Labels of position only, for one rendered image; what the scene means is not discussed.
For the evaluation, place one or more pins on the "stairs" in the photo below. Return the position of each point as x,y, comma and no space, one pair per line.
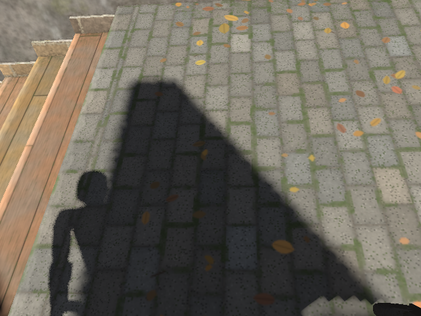
38,114

